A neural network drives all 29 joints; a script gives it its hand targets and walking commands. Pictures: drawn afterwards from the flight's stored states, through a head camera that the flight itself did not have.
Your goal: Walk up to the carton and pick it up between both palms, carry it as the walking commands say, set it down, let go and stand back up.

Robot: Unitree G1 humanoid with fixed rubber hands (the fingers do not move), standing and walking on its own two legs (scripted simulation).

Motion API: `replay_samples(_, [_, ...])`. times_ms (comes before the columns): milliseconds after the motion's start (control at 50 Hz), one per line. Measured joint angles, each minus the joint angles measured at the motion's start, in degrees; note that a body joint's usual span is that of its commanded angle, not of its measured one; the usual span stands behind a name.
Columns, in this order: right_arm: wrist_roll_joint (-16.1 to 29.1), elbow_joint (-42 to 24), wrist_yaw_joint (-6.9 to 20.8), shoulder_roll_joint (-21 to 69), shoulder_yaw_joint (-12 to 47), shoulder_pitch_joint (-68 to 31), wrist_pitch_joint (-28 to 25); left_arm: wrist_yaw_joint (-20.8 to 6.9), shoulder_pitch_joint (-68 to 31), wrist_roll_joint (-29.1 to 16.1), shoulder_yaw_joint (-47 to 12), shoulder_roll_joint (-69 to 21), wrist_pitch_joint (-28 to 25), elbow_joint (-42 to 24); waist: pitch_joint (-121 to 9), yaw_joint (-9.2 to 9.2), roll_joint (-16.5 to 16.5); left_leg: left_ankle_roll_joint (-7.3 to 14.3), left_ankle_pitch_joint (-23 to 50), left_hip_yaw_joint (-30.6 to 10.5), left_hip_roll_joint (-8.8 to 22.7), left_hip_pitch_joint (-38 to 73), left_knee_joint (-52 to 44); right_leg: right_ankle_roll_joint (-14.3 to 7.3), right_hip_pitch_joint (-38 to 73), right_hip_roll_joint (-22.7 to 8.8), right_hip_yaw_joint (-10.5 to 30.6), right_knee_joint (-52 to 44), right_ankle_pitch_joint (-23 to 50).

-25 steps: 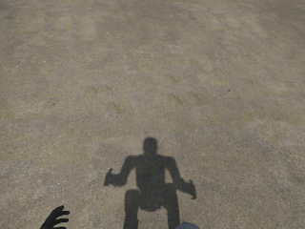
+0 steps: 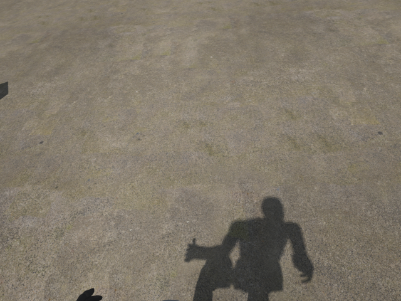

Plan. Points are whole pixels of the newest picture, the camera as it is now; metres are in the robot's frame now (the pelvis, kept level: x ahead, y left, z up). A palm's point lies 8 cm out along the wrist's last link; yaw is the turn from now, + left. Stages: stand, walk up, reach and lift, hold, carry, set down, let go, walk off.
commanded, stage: walk up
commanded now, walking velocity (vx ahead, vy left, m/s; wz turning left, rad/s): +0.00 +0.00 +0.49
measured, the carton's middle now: out of the picture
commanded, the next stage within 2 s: none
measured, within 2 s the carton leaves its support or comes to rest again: neither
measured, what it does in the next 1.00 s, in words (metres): walks ahead, turning left: left foot, then right foot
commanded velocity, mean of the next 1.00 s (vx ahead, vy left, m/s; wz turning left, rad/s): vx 0.28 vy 0.06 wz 0.50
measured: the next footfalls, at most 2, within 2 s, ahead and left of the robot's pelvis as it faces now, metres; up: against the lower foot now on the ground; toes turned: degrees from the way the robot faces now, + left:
left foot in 0.36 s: -0.03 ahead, +0.15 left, +0.00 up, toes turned +14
right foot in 0.82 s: +0.15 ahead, -0.02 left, +0.00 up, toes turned +20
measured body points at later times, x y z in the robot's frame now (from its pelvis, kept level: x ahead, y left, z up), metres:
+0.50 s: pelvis -0.03 +0.05 -0.01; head +0.00 +0.09 +0.44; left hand -0.07 +0.33 -0.16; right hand +0.15 -0.17 -0.12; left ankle -0.07 +0.14 -0.75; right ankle +0.00 -0.10 -0.69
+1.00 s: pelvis +0.14 +0.08 +0.00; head +0.17 +0.07 +0.45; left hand +0.06 +0.36 -0.11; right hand +0.31 -0.13 -0.15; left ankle +0.04 +0.23 -0.65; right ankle +0.12 -0.04 -0.75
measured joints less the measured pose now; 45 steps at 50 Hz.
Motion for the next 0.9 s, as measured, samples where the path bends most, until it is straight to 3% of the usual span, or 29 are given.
replay_samples(80, [0.98, -0.71, 0.47, -0.20, -0.61, -1.04, 0.57, -0.20, 2.50, 0.25, -0.61, -0.93, -0.54, 0.27, -0.47, 1.08, 0.08, -1.00, 2.46, 0.39, 2.12, 1.03, 1.68, 0.01, 0.57, -1.07, -2.28, -0.05, -0.25])
replay_samples(180, [1.07, -1.18, 0.55, 0.75, 0.15, -3.02, 1.07, -0.27, 4.64, 0.60, -0.75, -1.28, -1.35, 1.27, 0.46, 2.25, -0.73, -2.17, 1.49, 2.82, 3.48, 4.32, -4.80, 0.29, 0.33, -2.32, -5.69, 0.68, -0.61])
replay_samples(300, [1.69, -1.56, 0.05, 2.90, 1.14, -6.28, 0.40, -0.48, 6.60, 1.26, -0.78, 0.63, -0.45, 4.37, 1.38, 3.80, -2.98, 0.22, -5.18, 6.01, 2.54, 9.16, -21.05, 1.74, -2.95, -4.88, -9.18, 4.86, -2.06])
replay_samples(360, [1.38, -2.61, -0.30, 3.39, 1.13, -6.69, -0.54, -0.84, 7.59, 0.59, -0.34, 1.82, 0.19, 5.03, 1.01, 4.23, -3.45, 1.89, 0.51, 6.24, 2.11, 12.65, -31.86, 3.03, -6.16, -6.31, -10.67, 10.06, -4.17])
replay_samples(380, [0.98, -2.79, -0.44, 3.66, 0.90, -6.73, -0.88, -1.04, 7.56, 0.38, -0.21, 2.25, 0.51, 5.16, 1.19, 4.18, -3.84, 2.56, 6.04, 5.87, 1.70, 12.10, -32.46, 4.00, -7.82, -6.46, -9.48, 13.70, -7.56])
replay_samples(420, [0.59, -2.94, -0.84, 4.13, 0.84, -6.08, -1.26, -1.27, 6.66, 0.02, -0.03, 2.56, 1.48, 5.19, 1.57, 4.41, -4.58, 3.75, 5.59, 5.22, 0.88, 11.48, -30.84, 5.48, -11.48, -5.20, -4.35, 23.18, -14.08])
replay_samples(480, [0.58, -2.27, -1.39, 3.77, 1.18, -3.81, -1.41, -1.60, 4.95, 1.01, -0.21, 1.95, 2.09, 4.11, 0.15, 3.59, -3.91, 4.46, 5.40, 2.66, 0.65, 12.13, -33.16, 6.44, -14.77, -3.73, -0.78, 31.00, -12.62])
replay_samples(540, [0.84, -1.57, -1.26, 3.27, 0.94, -1.89, -1.15, -2.40, 3.81, 1.14, 0.04, 1.41, 2.11, 3.08, -2.31, 2.49, -2.78, 4.98, 6.66, 0.71, 0.92, 13.28, -36.55, 7.43, -15.93, -3.41, 0.45, 32.35, -9.19])
replay_samples(600, [1.01, -1.15, -0.53, 3.04, 1.19, -0.55, -1.87, -2.86, 2.28, 0.82, 0.37, 1.61, 1.70, 2.51, -4.39, 0.78, -1.81, 5.51, 7.88, -0.54, 1.09, 14.97, -40.27, 8.04, -15.29, -2.73, 0.74, 28.57, -6.86])
replay_samples(720, [0.84, 1.44, -0.20, 2.71, 1.79, 4.04, -4.62, -2.69, -2.76, 0.97, 0.75, 2.12, -0.84, 0.05, -5.12, -2.34, -1.48, 5.14, 8.88, -2.91, 0.23, 18.77, -45.54, 6.85, -12.37, -0.04, 1.46, 15.93, -6.39])
replay_samples(820, [0.91, 5.33, -0.23, 1.30, 1.89, 7.24, -5.11, -2.27, -5.34, 0.26, -0.26, 1.03, -3.25, -2.19, -4.21, -4.29, -0.75, 3.72, 4.08, -5.06, -1.02, 19.88, -41.32, 5.07, -7.01, 1.48, 0.79, 3.41, -5.14])
replay_samples(860, [0.93, 6.88, -0.28, 0.91, 1.86, 7.18, -4.87, -1.62, -4.71, 0.61, -0.73, 0.28, -4.70, -2.45, -3.44, -4.10, 0.26, 3.68, -1.22, -4.29, -0.92, 15.53, -27.48, 2.93, -4.63, 1.59, -0.93, 2.59, -0.53])
replay_samples(900, [0.37, 7.03, -0.07, 1.48, 2.18, 6.26, -4.68, -1.27, -1.94, 1.26, -0.96, 0.51, -5.16, -1.44, -3.63, -2.96, -0.36, 2.99, -1.51, -0.61, -0.08, 9.35, -13.07, 1.73, -1.48, 0.81, -1.93, 1.71, -2.41])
